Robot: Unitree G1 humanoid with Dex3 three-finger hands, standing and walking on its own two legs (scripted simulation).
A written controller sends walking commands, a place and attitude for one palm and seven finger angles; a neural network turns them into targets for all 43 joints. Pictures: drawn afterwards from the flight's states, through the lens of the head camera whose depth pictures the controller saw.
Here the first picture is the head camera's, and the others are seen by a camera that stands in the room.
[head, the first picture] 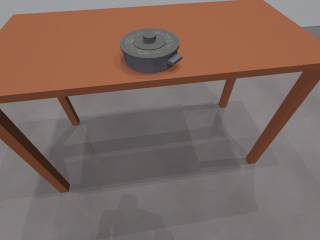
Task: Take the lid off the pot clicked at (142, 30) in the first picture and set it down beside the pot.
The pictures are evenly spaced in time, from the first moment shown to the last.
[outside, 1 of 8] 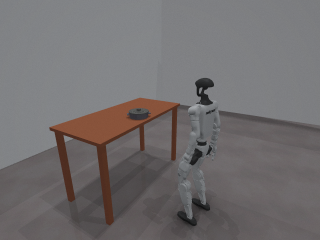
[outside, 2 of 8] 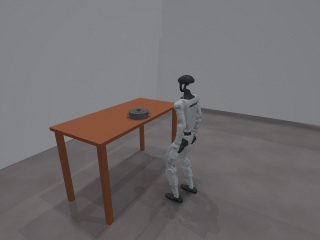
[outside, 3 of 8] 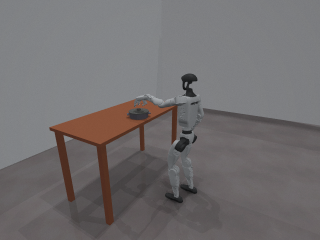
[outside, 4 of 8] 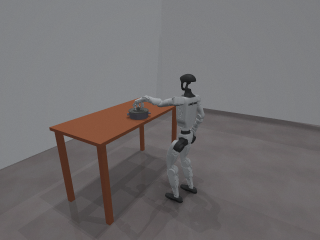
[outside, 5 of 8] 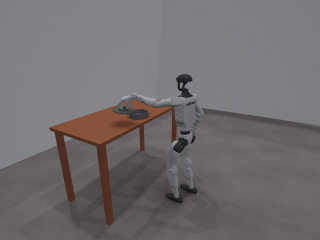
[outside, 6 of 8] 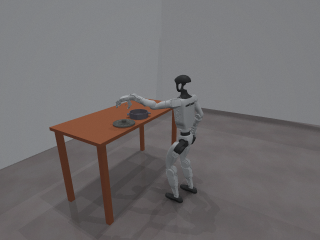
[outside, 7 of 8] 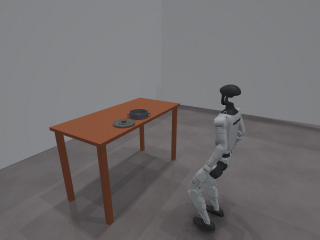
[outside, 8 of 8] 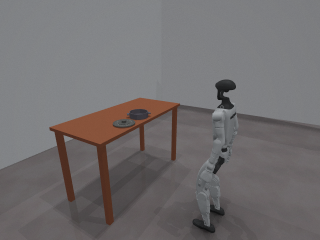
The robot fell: no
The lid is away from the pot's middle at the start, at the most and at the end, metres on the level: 0.00 0.25 0.25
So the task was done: yes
